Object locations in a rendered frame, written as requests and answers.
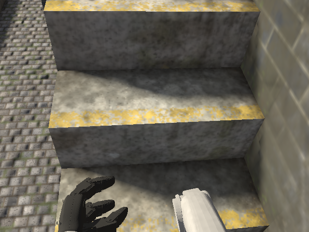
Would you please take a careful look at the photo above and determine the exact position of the robot right thigh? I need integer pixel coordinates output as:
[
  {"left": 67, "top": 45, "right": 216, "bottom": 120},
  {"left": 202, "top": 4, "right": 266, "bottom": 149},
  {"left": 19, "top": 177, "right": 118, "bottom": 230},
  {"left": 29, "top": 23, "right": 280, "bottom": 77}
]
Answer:
[{"left": 172, "top": 188, "right": 228, "bottom": 232}]

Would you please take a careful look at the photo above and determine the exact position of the robot left hand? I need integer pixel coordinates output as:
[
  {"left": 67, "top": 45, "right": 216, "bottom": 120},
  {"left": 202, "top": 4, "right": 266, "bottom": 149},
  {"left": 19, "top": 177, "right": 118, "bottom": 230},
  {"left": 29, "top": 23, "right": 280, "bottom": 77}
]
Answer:
[{"left": 56, "top": 176, "right": 128, "bottom": 232}]

